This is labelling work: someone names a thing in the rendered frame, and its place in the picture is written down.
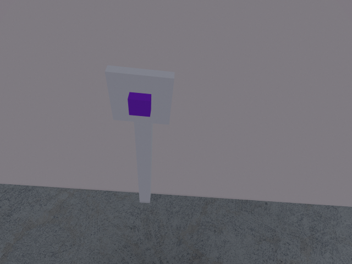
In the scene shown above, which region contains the panel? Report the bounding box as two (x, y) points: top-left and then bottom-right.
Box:
(105, 65), (175, 203)

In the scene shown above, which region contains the button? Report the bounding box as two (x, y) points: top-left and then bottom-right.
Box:
(128, 92), (151, 117)

